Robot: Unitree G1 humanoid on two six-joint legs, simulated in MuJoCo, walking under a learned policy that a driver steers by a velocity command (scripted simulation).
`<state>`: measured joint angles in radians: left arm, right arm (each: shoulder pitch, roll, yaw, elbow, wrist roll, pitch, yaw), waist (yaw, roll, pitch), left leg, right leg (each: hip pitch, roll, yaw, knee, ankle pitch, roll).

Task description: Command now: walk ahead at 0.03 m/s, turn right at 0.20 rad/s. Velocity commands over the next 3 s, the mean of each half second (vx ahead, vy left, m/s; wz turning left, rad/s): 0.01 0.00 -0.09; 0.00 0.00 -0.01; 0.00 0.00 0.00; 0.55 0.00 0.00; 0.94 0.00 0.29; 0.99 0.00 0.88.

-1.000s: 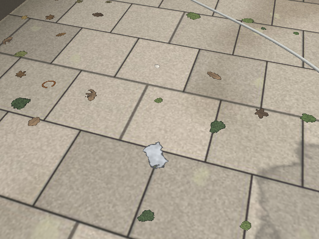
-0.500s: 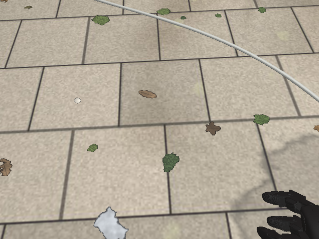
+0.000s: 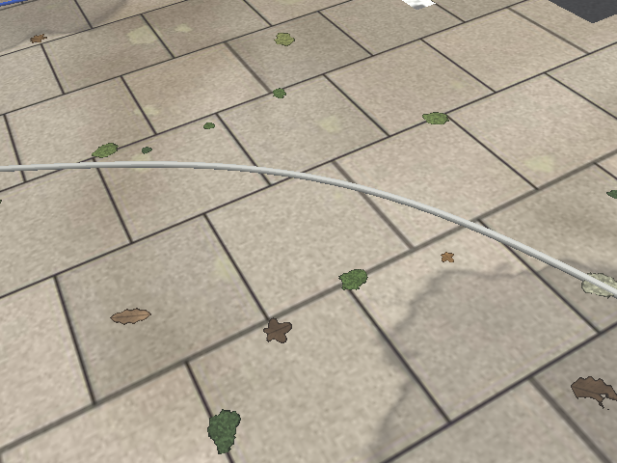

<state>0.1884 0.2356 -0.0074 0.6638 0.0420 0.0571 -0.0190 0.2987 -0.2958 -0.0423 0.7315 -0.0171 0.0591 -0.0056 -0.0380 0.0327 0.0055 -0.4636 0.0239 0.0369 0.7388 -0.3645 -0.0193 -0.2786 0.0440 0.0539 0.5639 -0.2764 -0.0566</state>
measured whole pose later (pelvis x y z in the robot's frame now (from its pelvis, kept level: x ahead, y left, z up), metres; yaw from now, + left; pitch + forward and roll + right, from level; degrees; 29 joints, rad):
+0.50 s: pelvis -0.01 +0.01 +0.01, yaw -1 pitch -1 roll +0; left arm 0.24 0.23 0.02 0.86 0.02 0.01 0.02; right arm 0.23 -0.23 -0.01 0.83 -0.01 0.02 -0.02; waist 0.00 0.00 0.02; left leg -0.17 -0.01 0.01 0.44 -0.25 0.02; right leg -0.23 0.06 0.06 0.43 -0.18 -0.03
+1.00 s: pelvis -0.01 +0.02 +0.01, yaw +0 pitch -1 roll +0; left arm 0.24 0.19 0.01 1.09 0.01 0.00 0.03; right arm 0.29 -0.19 0.00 1.04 -0.01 0.00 -0.03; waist 0.00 0.01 0.02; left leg -0.15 -0.02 0.00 0.40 -0.23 0.02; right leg -0.20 0.05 0.06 0.38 -0.16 -0.03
